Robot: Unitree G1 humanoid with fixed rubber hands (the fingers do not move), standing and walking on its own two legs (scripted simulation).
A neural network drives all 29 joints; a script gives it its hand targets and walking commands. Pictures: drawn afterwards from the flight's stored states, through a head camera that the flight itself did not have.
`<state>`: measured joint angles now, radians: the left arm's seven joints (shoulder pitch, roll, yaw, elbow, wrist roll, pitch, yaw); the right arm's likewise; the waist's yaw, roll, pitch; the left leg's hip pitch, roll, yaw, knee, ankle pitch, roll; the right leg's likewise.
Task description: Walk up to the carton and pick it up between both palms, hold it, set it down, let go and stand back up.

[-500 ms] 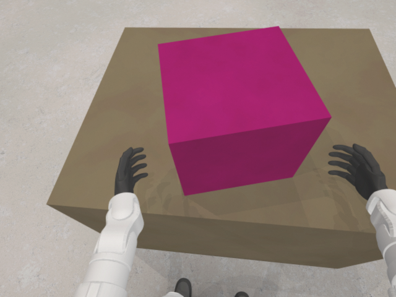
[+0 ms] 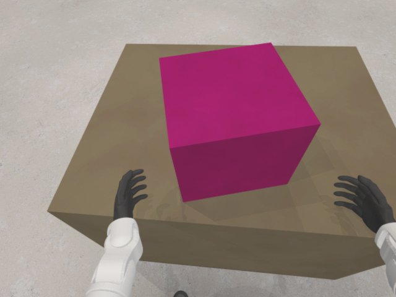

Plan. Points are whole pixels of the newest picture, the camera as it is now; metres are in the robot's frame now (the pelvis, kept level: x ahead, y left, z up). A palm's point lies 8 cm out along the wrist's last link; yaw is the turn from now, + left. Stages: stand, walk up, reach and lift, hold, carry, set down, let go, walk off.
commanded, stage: set down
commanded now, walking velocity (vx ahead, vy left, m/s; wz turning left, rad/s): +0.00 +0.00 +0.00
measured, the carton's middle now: (226, 124) +0.53 +0.01 -0.01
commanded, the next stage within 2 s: let go in 1.92 s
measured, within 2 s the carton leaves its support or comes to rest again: neither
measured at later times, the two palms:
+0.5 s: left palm (125, 225) +0.25 +0.19 -0.01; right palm (386, 235) +0.29 -0.31 -0.03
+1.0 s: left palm (117, 253) +0.20 +0.19 -0.02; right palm (388, 257) +0.25 -0.31 -0.04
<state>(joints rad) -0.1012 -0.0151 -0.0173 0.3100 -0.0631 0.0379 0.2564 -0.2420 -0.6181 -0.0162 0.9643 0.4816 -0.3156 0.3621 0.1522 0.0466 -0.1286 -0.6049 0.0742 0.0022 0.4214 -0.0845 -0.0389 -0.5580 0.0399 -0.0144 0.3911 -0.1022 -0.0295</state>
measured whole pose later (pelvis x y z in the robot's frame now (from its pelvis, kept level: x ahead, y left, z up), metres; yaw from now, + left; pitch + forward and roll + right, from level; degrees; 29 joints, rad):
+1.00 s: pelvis +0.02 +0.00 +0.01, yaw +0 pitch +7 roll -1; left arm 0.24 -0.01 -0.04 0.28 -0.06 -0.05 0.22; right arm 0.05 -0.57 -0.01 0.91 0.44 -0.38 0.35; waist 0.13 0.05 -0.08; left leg -0.41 0.07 0.00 0.43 -0.15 -0.04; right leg -0.36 0.04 -0.01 0.40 -0.17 -0.03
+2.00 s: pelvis +0.04 +0.00 +0.01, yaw +0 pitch +4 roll -1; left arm 0.24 0.11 -0.04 0.29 -0.06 0.11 0.11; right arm 0.14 -0.34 -0.01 0.87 0.21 -0.28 0.19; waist 0.13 0.01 -0.03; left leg -0.32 0.07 0.00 0.45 -0.19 -0.04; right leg -0.26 0.04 -0.01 0.40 -0.20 -0.03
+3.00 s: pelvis +0.04 +0.00 +0.01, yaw +1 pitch +1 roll -1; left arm 0.24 0.33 -0.04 0.71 -0.06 -0.01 0.01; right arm 0.16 -0.28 -0.01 0.85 -0.01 -0.04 0.04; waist 0.10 -0.02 0.02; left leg -0.28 0.07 0.00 0.48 -0.22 -0.04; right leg -0.21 0.04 -0.01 0.41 -0.22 -0.03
